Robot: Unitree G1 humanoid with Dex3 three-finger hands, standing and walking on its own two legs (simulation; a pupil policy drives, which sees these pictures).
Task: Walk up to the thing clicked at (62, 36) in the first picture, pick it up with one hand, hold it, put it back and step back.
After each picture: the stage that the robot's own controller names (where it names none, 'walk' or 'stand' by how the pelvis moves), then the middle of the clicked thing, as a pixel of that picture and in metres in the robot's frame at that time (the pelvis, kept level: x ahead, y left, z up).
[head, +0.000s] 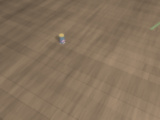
stand; (61, 38) +1.60 +0.25 -0.72
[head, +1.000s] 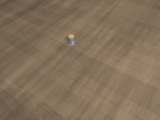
walk; (71, 39) +1.46 +0.22 -0.72
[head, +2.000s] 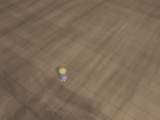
walk; (63, 74) +0.95 +0.21 -0.71
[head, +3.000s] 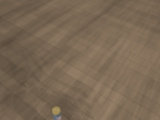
walk; (56, 113) +0.57 +0.18 -0.71
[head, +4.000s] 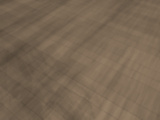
stand; out of the picture +0.39 +0.17 -0.71
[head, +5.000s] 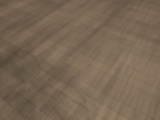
stand; out of the picture +0.37 +0.17 -0.73
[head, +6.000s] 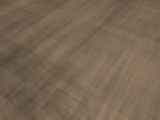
stand; out of the picture +0.37 +0.17 -0.73
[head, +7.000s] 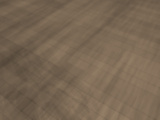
stand; out of the picture +0.37 +0.17 -0.73
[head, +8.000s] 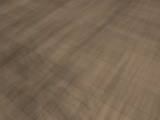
stand; out of the picture +0.36 +0.16 -0.73
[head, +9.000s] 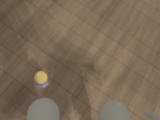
go down; (41, 80) +0.44 +0.19 -0.42
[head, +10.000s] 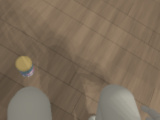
go down; (25, 66) +0.44 +0.23 -0.31
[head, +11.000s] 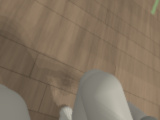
close in; out of the picture +0.41 +0.28 -0.22
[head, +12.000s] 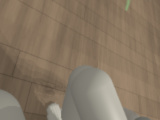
close; out of the picture +0.42 +0.28 -0.22
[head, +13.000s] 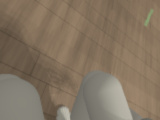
lift; out of the picture +0.34 +0.24 -0.23
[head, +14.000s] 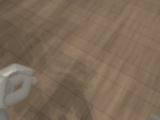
close; out of the picture +0.27 +0.07 -0.56
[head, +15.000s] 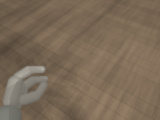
close; out of the picture +0.26 +0.04 -0.70
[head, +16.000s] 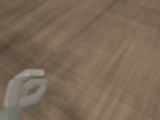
stand; out of the picture +0.28 +0.01 -0.70
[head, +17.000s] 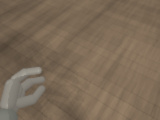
stand; out of the picture +0.31 -0.01 -0.70
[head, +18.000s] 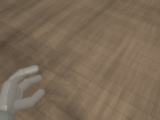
stand; out of the picture +0.33 -0.05 -0.68
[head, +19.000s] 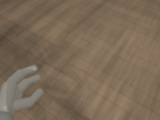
stand; out of the picture +0.37 -0.08 -0.68
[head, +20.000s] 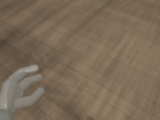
stand; out of the picture +0.39 -0.11 -0.69
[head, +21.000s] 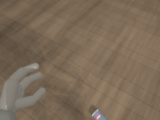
stand; (100, 118) +0.43 -0.14 -0.67
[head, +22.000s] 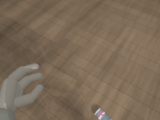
stand; (103, 117) +0.44 -0.17 -0.67
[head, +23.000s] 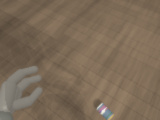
stand; (105, 112) +0.46 -0.18 -0.66
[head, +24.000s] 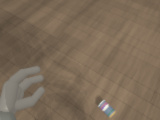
stand; (107, 108) +0.47 -0.19 -0.65
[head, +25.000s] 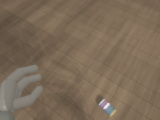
stand; (107, 107) +0.48 -0.21 -0.65
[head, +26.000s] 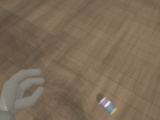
stand; (108, 105) +0.49 -0.21 -0.65
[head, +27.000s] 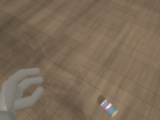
stand; (109, 108) +0.48 -0.22 -0.66
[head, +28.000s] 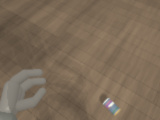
stand; (111, 106) +0.49 -0.22 -0.64
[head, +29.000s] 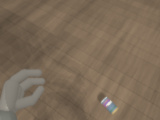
stand; (109, 105) +0.49 -0.22 -0.65
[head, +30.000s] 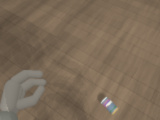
close; (109, 105) +0.49 -0.21 -0.64
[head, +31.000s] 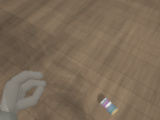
stand; (109, 106) +0.49 -0.21 -0.65
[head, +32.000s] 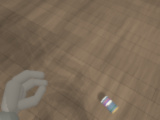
close; (109, 104) +0.49 -0.21 -0.64
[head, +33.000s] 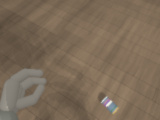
close; (109, 105) +0.48 -0.20 -0.64
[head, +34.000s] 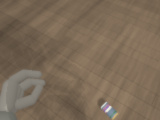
close; (109, 110) +0.48 -0.21 -0.66
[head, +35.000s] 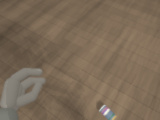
close; (107, 113) +0.47 -0.20 -0.68
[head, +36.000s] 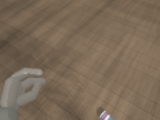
close; (108, 119) +0.46 -0.20 -0.69
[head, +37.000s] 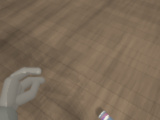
close; (107, 119) +0.46 -0.19 -0.69
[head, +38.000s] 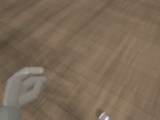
close; out of the picture +0.46 -0.19 -0.69
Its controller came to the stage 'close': yes
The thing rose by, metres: 0.01
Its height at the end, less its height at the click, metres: -0.02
